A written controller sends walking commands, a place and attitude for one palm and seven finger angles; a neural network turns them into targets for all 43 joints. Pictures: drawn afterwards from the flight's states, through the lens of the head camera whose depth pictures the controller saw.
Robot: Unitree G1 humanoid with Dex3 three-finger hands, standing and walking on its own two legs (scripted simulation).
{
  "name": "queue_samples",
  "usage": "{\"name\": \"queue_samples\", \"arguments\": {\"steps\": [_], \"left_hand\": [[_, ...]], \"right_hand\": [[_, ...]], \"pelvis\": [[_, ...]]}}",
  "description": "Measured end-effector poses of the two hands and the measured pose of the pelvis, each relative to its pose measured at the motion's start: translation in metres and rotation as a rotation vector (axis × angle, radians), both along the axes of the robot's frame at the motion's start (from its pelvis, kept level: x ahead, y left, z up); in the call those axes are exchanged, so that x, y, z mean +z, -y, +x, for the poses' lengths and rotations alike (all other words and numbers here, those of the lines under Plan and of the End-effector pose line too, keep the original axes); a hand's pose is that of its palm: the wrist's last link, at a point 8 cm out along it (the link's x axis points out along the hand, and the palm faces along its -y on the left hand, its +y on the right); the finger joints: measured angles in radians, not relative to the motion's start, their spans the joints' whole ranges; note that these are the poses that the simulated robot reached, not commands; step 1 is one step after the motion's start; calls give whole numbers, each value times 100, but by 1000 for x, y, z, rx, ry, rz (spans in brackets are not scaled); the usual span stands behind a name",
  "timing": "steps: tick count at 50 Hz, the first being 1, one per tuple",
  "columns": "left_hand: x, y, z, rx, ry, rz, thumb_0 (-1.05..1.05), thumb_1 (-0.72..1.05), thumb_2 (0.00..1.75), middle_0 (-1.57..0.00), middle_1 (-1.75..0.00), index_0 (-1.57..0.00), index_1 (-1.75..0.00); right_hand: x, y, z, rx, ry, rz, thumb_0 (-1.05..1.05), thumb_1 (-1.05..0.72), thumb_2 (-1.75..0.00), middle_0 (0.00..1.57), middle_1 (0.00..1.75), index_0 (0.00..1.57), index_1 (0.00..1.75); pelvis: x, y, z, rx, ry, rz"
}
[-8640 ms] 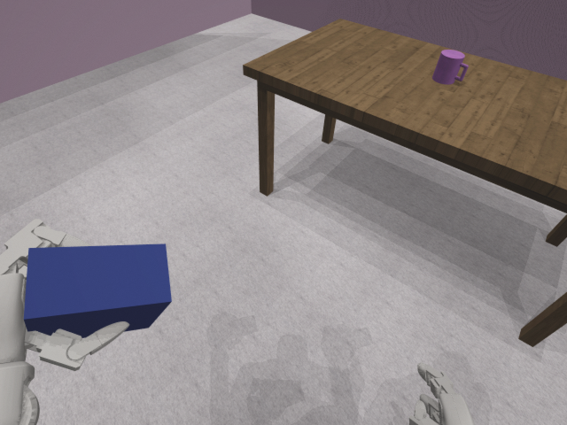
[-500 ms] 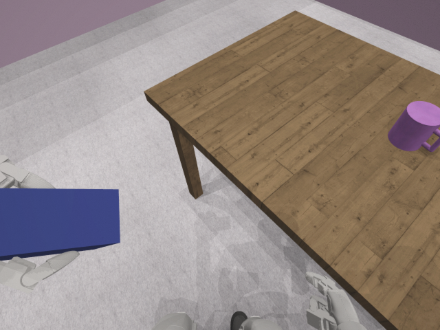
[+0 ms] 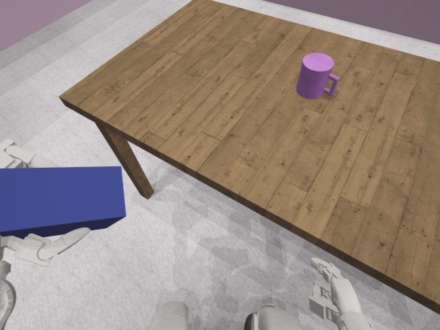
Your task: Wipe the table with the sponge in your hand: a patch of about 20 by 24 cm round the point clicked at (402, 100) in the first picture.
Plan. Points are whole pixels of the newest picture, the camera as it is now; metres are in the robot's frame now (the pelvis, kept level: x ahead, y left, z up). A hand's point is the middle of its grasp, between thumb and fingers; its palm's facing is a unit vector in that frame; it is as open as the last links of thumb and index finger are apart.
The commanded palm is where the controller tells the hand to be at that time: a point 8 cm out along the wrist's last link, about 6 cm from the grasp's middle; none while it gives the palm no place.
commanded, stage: turn to face it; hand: left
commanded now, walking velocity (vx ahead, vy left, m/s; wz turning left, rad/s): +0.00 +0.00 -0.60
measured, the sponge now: (81, 203) +0.25 +0.20 +0.16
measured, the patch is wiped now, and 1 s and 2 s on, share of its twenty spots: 0.00 0.00 0.00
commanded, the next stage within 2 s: come to a stop and stand still in 1.34 s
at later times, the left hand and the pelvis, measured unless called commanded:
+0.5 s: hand (107, 222) +0.22 +0.15 +0.18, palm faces +0.13 -0.88 -0.46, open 10.4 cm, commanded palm +0.19 +0.19 +0.20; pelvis -0.06 -0.01 +0.01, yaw -20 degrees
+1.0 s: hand (186, 254) +0.18 +0.05 +0.19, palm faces -0.16 -0.88 -0.45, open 10.4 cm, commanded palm +0.16 +0.10 +0.20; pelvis -0.13 -0.02 +0.01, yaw -38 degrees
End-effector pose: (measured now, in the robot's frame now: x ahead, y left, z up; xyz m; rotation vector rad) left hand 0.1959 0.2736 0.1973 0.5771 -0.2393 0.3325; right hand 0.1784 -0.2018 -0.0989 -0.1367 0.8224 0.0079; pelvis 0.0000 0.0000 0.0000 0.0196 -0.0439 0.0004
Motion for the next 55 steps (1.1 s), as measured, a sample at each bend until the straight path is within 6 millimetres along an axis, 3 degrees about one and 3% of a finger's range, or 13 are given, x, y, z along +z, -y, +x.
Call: {"name": "queue_samples", "arguments": {"steps": [6, 12, 16, 20, 25, 28, 31, 37, 43, 49, 55], "left_hand": [[15, 34, -1, -163, -34, 36, -1, -52, 100, -68, -137, -71, -135], [24, 34, -7, -211, 10, 54, -1, -52, 100, -68, -137, -71, -135], [13, 31, -7, -224, 36, 4, -1, -52, 100, -68, -137, -71, -135], [5, 41, -6, -231, 20, -24, -1, -52, 100, -68, -137, -71, -135], [1, 78, -7, -293, -2, -35, -1, -52, 100, -68, -137, -71, -135], [1, 109, -4, -362, 28, 2, -1, -52, 100, -68, -137, -71, -135], [2, 132, -1, -426, 12, -7, -1, -52, 100, -68, -137, -71, -135], [13, 157, -10, -558, -21, 28, -1, -52, 100, -68, -137, -71, -135], [15, 158, -17, -623, 25, 9, -1, -52, 100, -68, -137, -71, -135], [6, 164, -20, -633, 34, -38, -1, -52, 100, -68, -137, -71, -135], [2, 207, -35, -696, 13, -57, -1, -52, 100, -68, -137, -71, -135]], "right_hand": [[17, 53, -47, -162, -47, -81, 1, -90, -90, 20, 30, 22, 31], [32, 81, -89, -262, -59, -146, 1, -90, -90, 20, 30, 20, 30], [36, 81, -111, -301, -31, -170, 1, -90, -90, 20, 30, 20, 30], [36, 70, -127, -354, 24, -117, 1, -90, -90, 20, 30, 20, 30], [23, 58, -147, -366, 65, -21, 1, -90, -90, 20, 30, 20, 30], [6, 64, -164, -372, 61, 12, 1, -90, -90, 20, 30, 20, 30], [1, 76, -190, -422, 0, 11, 1, -90, -90, 20, 30, 20, 30], [18, 105, -249, -567, -69, -56, 1, -90, -90, 20, 30, 20, 30], [37, 121, -295, -655, -79, -155, 1, -90, -90, 20, 30, 20, 30], [45, 113, -322, -730, -13, -164, 1, -90, -90, 20, 30, 20, 30], [32, 96, -342, -750, 69, -68, 1, -90, -90, 20, 30, 20, 30]], "pelvis": [[12, 4, -14, -88, -25, 30], [16, 1, -26, -167, -51, 47], [11, -4, -40, -213, -41, 38], [12, -1, -50, -264, -19, 16], [8, 14, -61, -349, -21, -13], [-2, 27, -75, -376, -12, -25], [1, 30, -89, -413, -11, -9], [13, 30, -104, -499, -25, 18], [13, 23, -114, -567, -46, 20], [13, 19, -131, -651, -11, 9], [9, 31, -155, -729, -18, -15]]}}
